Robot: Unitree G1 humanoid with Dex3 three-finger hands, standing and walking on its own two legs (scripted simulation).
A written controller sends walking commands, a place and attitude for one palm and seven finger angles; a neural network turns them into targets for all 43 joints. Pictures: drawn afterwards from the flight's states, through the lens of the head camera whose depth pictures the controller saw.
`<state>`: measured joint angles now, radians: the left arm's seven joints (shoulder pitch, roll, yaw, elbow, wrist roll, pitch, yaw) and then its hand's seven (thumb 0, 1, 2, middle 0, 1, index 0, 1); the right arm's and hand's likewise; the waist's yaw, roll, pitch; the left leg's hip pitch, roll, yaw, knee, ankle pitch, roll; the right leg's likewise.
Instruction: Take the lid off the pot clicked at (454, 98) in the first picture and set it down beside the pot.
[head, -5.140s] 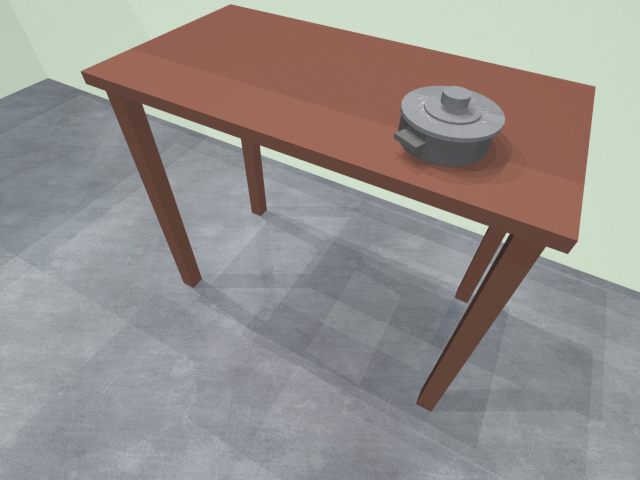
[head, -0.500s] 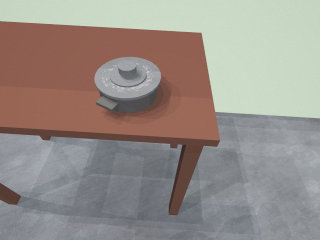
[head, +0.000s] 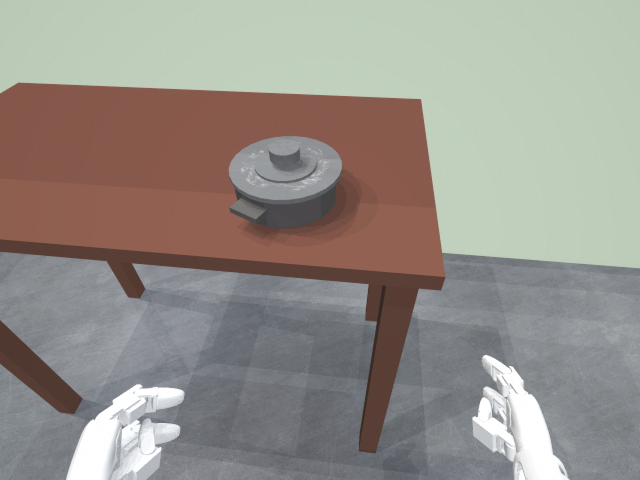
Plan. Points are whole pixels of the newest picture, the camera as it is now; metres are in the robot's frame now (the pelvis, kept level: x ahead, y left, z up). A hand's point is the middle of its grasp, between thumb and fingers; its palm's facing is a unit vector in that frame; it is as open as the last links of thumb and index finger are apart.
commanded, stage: lift the closed hand beside the body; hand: left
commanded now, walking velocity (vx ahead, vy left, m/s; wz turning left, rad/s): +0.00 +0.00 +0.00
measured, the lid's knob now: (284, 152) +0.54 +0.11 +0.16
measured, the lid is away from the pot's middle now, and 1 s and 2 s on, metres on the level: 0.00 0.00 0.00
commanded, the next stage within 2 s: raise the hand higher, near the body in 0.24 s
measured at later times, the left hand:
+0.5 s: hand (66, 426) +0.13 +0.24 +0.12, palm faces +0.31 -0.85 -0.42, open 3.1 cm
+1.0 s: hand (37, 362) +0.16 +0.25 +0.20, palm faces +0.38 -0.84 -0.38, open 3.1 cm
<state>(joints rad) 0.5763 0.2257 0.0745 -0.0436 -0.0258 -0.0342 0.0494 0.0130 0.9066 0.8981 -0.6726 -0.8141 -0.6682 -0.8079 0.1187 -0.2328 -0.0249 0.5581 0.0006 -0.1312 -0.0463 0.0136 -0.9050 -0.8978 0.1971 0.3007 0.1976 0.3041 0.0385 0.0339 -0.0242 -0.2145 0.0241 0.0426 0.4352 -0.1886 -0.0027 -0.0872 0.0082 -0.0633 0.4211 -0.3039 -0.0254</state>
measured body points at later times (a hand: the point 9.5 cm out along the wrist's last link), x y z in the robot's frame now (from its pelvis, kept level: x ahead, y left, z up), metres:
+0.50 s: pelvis -0.02 +0.01 +0.00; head -0.04 +0.00 +0.45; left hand +0.11 +0.29 +0.15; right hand +0.16 -0.19 -0.08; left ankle +0.03 +0.12 -0.74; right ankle -0.05 -0.10 -0.74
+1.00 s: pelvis -0.02 +0.02 +0.00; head -0.04 +0.01 +0.45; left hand +0.13 +0.29 +0.22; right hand +0.19 -0.18 -0.06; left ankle +0.03 +0.12 -0.74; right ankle -0.05 -0.10 -0.74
